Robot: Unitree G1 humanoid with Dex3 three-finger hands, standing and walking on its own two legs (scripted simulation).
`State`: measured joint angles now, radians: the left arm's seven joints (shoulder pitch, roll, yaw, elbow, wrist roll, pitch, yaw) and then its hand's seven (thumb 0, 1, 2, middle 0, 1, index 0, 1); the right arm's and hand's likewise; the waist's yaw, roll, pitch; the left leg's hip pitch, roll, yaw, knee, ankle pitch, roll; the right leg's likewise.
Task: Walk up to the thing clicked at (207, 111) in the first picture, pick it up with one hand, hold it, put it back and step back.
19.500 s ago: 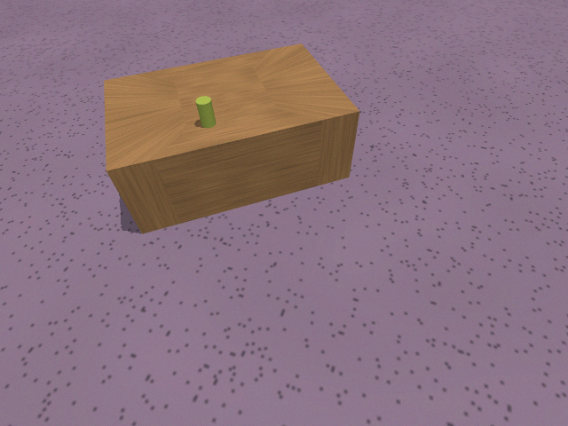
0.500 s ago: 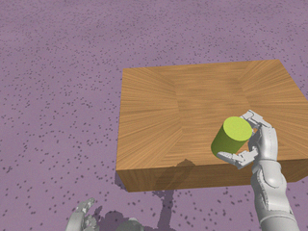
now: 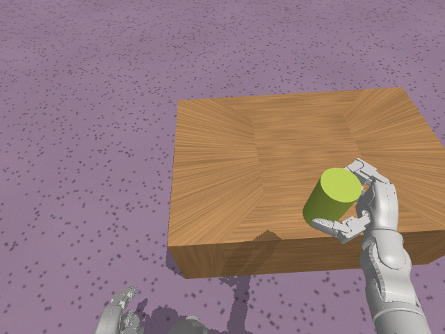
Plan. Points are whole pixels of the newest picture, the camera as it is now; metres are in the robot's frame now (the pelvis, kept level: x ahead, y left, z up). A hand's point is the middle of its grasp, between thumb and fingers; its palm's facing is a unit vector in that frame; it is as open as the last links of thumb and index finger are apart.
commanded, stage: crouch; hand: right
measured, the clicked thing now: (328, 201) +0.32 -0.14 +0.06
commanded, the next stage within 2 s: lower in 1.48 s
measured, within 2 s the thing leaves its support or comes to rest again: neither
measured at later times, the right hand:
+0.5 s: hand (323, 190) +0.41 -0.18 -0.05, palm faces +0.13 +0.99 +0.00, open 10.0 cm
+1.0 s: hand (311, 186) +0.48 -0.19 -0.15, palm faces +0.14 +0.99 +0.00, open 10.0 cm
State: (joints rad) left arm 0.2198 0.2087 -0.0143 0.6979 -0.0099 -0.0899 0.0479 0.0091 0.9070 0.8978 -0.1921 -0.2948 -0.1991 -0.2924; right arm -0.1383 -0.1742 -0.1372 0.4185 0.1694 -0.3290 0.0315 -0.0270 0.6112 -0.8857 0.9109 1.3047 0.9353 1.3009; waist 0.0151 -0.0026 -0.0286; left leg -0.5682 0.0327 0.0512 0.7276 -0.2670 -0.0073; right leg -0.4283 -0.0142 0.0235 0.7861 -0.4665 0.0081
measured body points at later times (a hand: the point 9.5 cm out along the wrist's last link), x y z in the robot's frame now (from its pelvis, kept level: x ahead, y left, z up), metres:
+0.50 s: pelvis -0.03 +0.00 -0.08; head +0.09 -0.02 +0.36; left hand +0.07 +0.27 -0.19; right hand +0.40 -0.23 -0.05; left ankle +0.06 +0.13 -0.71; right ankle -0.04 -0.12 -0.71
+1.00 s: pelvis -0.06 -0.01 -0.17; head +0.14 -0.03 +0.23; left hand -0.03 +0.26 -0.29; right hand +0.47 -0.24 -0.15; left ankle +0.06 +0.13 -0.71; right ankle -0.04 -0.12 -0.71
